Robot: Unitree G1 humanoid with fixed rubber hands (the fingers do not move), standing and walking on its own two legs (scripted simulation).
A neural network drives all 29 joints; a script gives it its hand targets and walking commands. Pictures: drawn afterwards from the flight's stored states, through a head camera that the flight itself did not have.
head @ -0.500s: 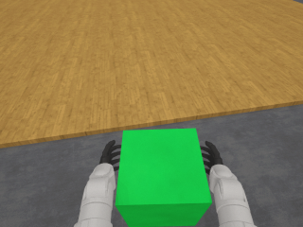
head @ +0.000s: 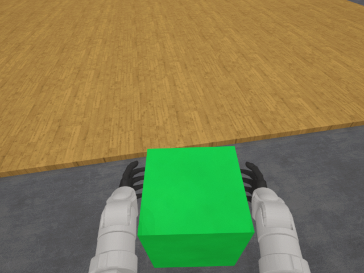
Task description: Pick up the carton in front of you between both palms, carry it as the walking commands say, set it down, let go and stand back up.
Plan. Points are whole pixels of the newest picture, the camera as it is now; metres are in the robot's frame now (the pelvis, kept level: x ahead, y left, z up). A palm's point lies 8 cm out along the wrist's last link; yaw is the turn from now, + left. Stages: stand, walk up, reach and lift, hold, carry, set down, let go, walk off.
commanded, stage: reach and lift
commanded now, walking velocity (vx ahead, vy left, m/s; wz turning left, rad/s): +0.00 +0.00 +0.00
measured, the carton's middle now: (192, 209) +0.30 +0.00 -0.04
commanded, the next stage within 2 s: hold in 0.54 s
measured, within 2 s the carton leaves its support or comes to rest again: neither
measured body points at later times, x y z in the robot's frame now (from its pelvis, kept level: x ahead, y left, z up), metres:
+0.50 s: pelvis +0.02 +0.00 +0.01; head -0.01 +0.00 +0.45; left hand +0.32 +0.15 +0.03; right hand +0.31 -0.15 +0.03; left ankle +0.02 +0.12 -0.74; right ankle +0.04 -0.12 -0.74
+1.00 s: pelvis +0.01 +0.00 +0.00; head -0.03 +0.01 +0.45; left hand +0.31 +0.16 +0.06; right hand +0.31 -0.14 +0.05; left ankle +0.01 +0.12 -0.73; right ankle +0.03 -0.12 -0.74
